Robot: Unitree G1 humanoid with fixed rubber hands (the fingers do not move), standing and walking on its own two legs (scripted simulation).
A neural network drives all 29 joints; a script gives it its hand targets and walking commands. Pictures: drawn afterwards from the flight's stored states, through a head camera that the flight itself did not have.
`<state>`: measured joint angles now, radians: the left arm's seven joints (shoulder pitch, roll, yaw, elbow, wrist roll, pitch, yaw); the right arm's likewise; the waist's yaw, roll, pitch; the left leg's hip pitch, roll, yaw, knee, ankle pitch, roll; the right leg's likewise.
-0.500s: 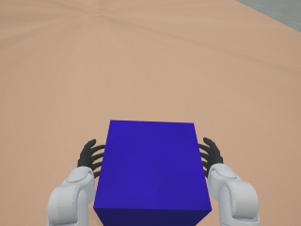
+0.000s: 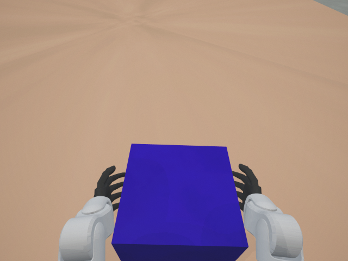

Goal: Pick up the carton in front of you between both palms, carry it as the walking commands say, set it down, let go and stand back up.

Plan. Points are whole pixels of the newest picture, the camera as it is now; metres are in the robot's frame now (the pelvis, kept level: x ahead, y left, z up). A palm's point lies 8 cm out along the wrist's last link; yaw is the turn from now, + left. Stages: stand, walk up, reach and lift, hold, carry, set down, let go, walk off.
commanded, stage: carry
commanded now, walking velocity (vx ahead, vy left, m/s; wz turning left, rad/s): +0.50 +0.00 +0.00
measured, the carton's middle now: (176, 213) +0.24 +0.00 +0.00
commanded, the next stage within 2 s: none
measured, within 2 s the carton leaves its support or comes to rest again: neither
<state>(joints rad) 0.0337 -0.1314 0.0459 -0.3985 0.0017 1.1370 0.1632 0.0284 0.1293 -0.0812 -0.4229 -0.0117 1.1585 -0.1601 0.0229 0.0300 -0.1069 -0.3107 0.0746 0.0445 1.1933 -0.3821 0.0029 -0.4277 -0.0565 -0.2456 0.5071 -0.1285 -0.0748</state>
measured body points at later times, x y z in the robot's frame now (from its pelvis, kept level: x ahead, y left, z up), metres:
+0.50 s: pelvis +0.33 +0.05 +0.00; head +0.31 +0.07 +0.45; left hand +0.58 +0.18 +0.08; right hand +0.56 -0.12 +0.08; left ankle +0.40 +0.13 -0.73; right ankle +0.17 -0.08 -0.64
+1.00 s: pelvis +0.65 -0.01 +0.00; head +0.67 -0.03 +0.45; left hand +0.90 +0.14 +0.06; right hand +0.90 -0.17 +0.06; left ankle +0.49 +0.11 -0.64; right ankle +0.74 -0.09 -0.73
